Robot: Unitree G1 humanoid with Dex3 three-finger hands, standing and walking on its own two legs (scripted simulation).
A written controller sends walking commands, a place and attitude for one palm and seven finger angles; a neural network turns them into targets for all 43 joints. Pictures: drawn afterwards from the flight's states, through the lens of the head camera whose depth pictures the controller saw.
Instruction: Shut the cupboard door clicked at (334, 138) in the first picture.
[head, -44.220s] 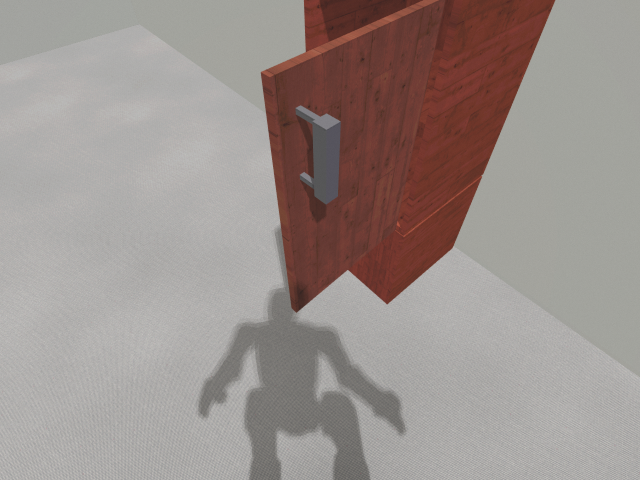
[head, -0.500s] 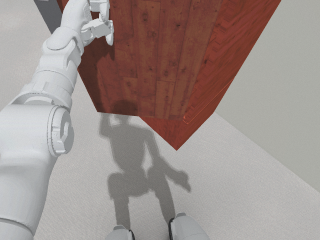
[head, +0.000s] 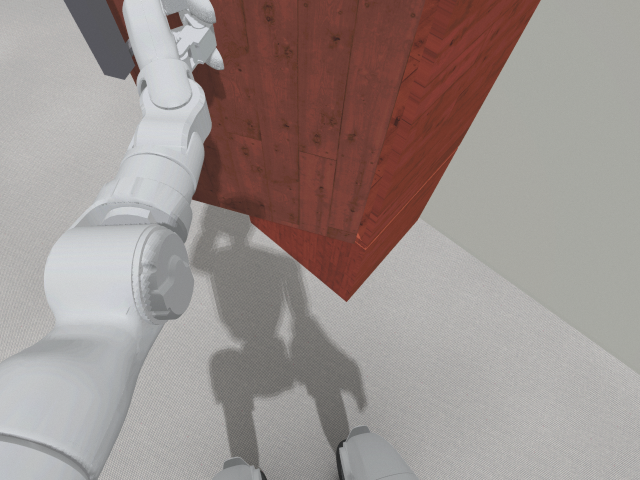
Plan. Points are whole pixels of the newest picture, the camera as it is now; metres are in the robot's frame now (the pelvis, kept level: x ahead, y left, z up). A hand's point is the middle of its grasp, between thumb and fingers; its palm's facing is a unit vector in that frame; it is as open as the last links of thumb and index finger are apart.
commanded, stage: pull the fist back off the door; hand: left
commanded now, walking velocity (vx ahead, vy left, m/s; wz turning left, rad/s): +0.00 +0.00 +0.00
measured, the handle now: (104, 3) +0.64 +0.13 +0.17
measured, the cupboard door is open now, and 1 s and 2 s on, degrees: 25 25 25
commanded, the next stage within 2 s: draw the hand back to the body in 0.60 s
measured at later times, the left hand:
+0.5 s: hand (232, 106) +0.48 +0.01 +0.16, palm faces +0.08 -1.00 +0.03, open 3.1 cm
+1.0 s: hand (165, 142) +0.43 +0.07 +0.17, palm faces +0.14 -0.99 -0.05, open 3.1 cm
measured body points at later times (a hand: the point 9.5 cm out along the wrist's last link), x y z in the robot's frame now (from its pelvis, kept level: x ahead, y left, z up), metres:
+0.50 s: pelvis +0.00 -0.01 +0.03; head +0.06 -0.03 +0.47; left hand +0.47 +0.06 +0.16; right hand +0.05 -0.28 -0.10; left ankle -0.02 +0.12 -0.69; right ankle +0.00 -0.13 -0.69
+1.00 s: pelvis +0.00 -0.01 +0.03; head +0.02 -0.04 +0.48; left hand +0.42 +0.12 +0.17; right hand +0.02 -0.26 -0.11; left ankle -0.02 +0.12 -0.69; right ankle +0.00 -0.13 -0.69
